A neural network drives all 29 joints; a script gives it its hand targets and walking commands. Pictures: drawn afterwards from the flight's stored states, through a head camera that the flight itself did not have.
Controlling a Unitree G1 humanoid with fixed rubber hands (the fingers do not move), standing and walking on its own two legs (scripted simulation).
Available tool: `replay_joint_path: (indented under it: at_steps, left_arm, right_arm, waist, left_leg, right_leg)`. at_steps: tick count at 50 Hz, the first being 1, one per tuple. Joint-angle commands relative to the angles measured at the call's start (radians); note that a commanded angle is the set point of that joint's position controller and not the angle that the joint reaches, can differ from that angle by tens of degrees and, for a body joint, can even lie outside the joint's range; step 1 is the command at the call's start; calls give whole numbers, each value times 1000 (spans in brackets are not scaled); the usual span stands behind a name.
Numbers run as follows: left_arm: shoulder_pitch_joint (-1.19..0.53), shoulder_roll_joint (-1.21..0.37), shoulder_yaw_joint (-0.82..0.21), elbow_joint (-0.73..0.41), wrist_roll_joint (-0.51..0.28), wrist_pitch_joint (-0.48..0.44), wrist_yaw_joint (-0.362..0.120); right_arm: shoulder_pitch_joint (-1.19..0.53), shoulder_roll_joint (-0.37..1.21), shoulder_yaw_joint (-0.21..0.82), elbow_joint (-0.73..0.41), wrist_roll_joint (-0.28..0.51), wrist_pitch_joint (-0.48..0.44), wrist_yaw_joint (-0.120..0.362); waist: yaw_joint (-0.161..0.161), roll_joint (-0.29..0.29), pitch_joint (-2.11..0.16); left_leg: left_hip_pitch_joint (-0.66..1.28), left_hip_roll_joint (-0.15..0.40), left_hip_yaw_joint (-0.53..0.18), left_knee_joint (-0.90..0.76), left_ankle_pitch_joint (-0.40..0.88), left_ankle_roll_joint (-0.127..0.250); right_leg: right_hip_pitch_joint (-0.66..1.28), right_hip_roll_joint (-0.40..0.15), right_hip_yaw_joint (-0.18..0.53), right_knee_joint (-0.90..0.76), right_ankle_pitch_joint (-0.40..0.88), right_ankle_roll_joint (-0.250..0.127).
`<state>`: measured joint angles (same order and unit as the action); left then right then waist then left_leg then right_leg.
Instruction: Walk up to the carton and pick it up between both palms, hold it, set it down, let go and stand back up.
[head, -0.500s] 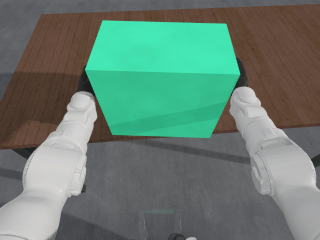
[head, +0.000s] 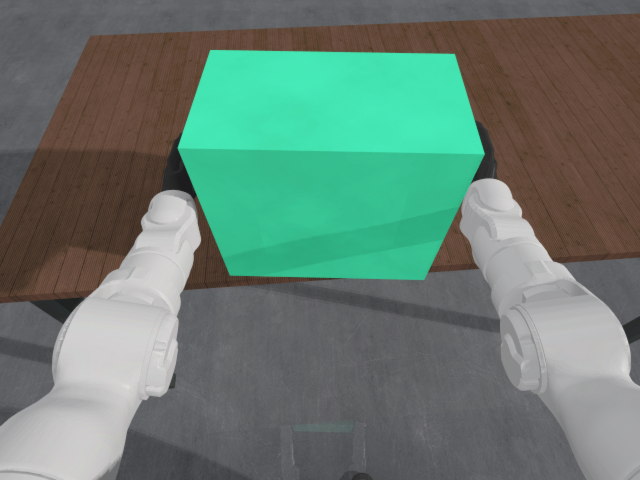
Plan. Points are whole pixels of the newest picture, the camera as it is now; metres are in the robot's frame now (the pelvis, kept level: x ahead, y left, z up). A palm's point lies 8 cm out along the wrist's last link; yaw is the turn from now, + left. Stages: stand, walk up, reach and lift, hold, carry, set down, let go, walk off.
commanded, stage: reach and lift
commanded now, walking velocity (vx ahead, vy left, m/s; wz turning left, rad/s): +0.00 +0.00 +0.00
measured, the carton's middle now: (329, 177) +0.48 -0.01 +0.08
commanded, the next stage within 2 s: none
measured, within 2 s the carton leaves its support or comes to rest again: leaves its support in 0.94 s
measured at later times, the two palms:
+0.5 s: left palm (182, 194) +0.45 +0.18 +0.09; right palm (479, 189) +0.44 -0.20 +0.09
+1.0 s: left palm (178, 199) +0.44 +0.18 +0.09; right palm (480, 191) +0.43 -0.20 +0.10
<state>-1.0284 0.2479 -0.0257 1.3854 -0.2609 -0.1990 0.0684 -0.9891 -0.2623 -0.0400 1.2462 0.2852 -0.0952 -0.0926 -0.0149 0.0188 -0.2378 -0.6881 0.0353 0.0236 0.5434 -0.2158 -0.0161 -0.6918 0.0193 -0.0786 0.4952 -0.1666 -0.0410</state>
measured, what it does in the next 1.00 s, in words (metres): stands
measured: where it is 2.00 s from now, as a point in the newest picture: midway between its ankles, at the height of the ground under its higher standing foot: outside the picture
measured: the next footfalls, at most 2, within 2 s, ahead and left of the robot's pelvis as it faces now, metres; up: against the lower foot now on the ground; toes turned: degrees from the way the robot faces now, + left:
none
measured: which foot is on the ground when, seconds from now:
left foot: down 0.00-1.00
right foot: down 0.00-1.00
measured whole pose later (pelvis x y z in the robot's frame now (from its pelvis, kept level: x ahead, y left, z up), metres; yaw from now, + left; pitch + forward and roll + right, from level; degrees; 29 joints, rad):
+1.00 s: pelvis +0.02 +0.01 +0.02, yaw +1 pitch +11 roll +0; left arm -0.79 0.09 0.34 1.14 0.15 -0.31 0.03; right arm -0.74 -0.12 -0.51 1.09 -0.28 -0.41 -0.04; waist -0.01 0.01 -0.10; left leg -0.35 0.02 0.03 0.33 -0.17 0.00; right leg -0.36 0.01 -0.08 0.29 -0.12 -0.02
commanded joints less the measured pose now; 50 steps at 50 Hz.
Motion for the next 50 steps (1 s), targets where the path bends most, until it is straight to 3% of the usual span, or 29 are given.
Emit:
replay_joint_path:
  at_steps: [1, 5, 10, 12, 14, 19, 23, 25, 26, 28, 29, 37, 41, 44, 45, 46, 50]
  left_arm:
    - [-590, 41, 9, -241, 21, -66, -2]
    - [-579, 18, 40, -256, 47, -66, -11]
    - [-592, -21, 79, -265, 98, -76, -26]
    - [-587, -56, 113, -268, 141, -75, -44]
    - [-583, -111, 164, -262, 208, -76, -67]
    - [-560, -480, 185, -208, 356, -121, -184]
    - [-482, -498, 219, -168, 400, -131, -199]
    - [-460, -502, 220, -186, 408, -119, -193]
    - [-451, -511, 212, -205, 413, -109, -189]
    - [-434, -519, 209, -230, 422, -93, -182]
    - [-419, -517, 215, -239, 424, -86, -182]
    - [-410, -611, 139, -369, 410, -76, -155]
    - [-436, -652, 120, -447, 417, -123, -149]
    - [-439, -670, 122, -435, 443, -163, -153]
    - [-436, -672, 125, -421, 452, -170, -156]
    - [-435, -682, 127, -419, 463, -183, -158]
    - [-441, -665, 139, -410, 492, -212, -155]
  right_arm:
    - [-504, -30, -12, -210, -40, -53, 39]
    - [-505, -20, -40, -234, -75, -64, 40]
    - [-506, 63, -63, -251, -120, -68, 55]
    - [-488, 106, -101, -263, -175, -72, 74]
    - [-480, 168, -153, -278, -255, -83, 96]
    - [-450, 601, -162, -268, -474, -136, 202]
    - [-381, 630, -196, -233, -552, -154, 233]
    - [-357, 633, -201, -235, -576, -156, 239]
    - [-341, 633, -204, -233, -580, -154, 240]
    - [-320, 646, -193, -222, -585, -151, 243]
    - [-310, 646, -188, -228, -588, -148, 246]
    - [-325, 677, -117, -288, -564, -208, 244]
    - [-350, 681, -106, -314, -577, -292, 237]
    - [-361, 692, -110, -300, -612, -362, 223]
    - [-364, 674, -126, -282, -631, -382, 216]
    - [-367, 688, -127, -286, -644, -403, 213]
    - [-354, 662, -173, -213, -684, -459, 200]
  waist:
    - [-20, 10, -724]
    - [-16, -5, -731]
    - [-8, -24, -683]
    - [-8, -3, -674]
    - [-12, -22, -664]
    - [-6, -5, -578]
    - [-1, -37, -455]
    - [6, -38, -424]
    - [-5, -35, -414]
    - [9, -30, -390]
    - [6, -61, -379]
    - [30, -41, -486]
    - [20, -49, -524]
    - [15, -69, -531]
    - [2, -76, -526]
    - [12, -72, -529]
    - [-5, -62, -508]
  left_leg:
    - [357, -28, -4, 15, 380, -46]
    - [365, -28, -2, 3, 408, -53]
    - [307, -31, 10, -45, 347, -32]
    - [327, -34, 18, -64, 341, -33]
    - [339, -36, 21, -84, 350, -28]
    - [327, -42, 32, -163, 303, -15]
    - [340, -31, 43, -214, 249, -6]
    - [368, -27, 50, -225, 245, -5]
    - [388, -26, 48, -223, 270, -9]
    - [433, -21, 51, -211, 322, -12]
    - [446, -21, 53, -211, 338, -8]
    - [528, -9, 48, -163, 529, -25]
    - [503, -11, 48, -158, 597, -30]
    - [434, -18, 59, -174, 550, -24]
    - [423, -22, 55, -186, 521, -23]
    - [410, -19, 61, -188, 503, -20]
    - [397, -27, 65, -206, 436, -27]
  right_leg:
    - [392, -13, 34, 0, 362, 53]
    - [435, -12, 33, -1, 425, 55]
    - [523, -28, 45, -15, 408, 60]
    - [538, -33, 43, -31, 410, 57]
    - [584, -39, 45, -42, 447, 61]
    - [738, -60, 40, -65, 546, 63]
    - [752, -52, 20, -84, 512, 68]
    - [728, -45, 8, -101, 462, 65]
    - [719, -42, 6, -101, 468, 63]
    - [695, -32, -1, -113, 477, 67]
    - [698, -28, -2, -111, 493, 74]
    - [698, -19, -8, -102, 622, 74]
    - [758, -22, -12, -82, 721, 76]
    - [826, -34, -5, -74, 782, 82]
    - [843, -36, -3, -76, 777, 81]
    - [846, -37, -7, -80, 765, 82]
    - [826, -44, -13, -93, 730, 77]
